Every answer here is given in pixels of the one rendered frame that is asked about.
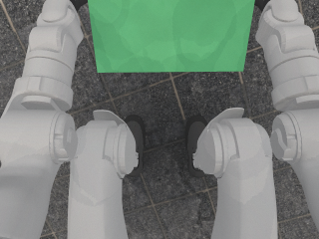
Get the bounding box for right robot thigh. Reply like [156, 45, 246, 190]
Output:
[202, 118, 278, 239]

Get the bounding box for carton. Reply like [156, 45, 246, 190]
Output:
[88, 0, 255, 73]

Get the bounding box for robot right shin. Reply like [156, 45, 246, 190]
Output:
[192, 108, 273, 175]

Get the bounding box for robot right hand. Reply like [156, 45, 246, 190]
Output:
[254, 0, 270, 13]

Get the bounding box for robot left forearm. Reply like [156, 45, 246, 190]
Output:
[0, 0, 84, 121]

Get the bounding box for robot right forearm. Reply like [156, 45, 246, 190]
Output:
[255, 0, 319, 112]

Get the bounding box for robot left hand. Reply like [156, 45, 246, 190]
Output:
[70, 0, 88, 12]

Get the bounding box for left robot upper arm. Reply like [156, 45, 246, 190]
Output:
[0, 109, 78, 239]

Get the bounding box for right robot upper arm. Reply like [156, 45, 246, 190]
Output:
[270, 108, 319, 232]

